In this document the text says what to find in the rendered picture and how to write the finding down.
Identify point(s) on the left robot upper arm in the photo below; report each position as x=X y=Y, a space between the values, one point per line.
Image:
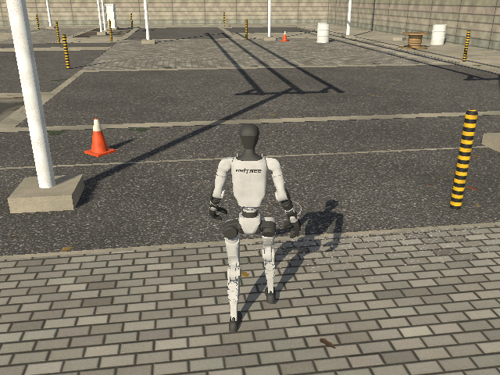
x=221 y=176

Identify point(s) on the robot left thigh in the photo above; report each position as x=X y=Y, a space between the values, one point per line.
x=232 y=241

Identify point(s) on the right robot hand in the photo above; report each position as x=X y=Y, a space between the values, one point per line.
x=295 y=226

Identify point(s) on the robot right forearm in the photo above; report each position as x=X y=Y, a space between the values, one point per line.
x=289 y=208

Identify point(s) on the right robot upper arm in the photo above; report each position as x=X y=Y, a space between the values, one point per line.
x=278 y=178

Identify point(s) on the robot left forearm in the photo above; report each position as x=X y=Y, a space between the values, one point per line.
x=214 y=202

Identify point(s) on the left robot hand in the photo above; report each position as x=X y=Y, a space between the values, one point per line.
x=213 y=213

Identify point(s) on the left robot shin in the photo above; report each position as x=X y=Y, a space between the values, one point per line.
x=233 y=290

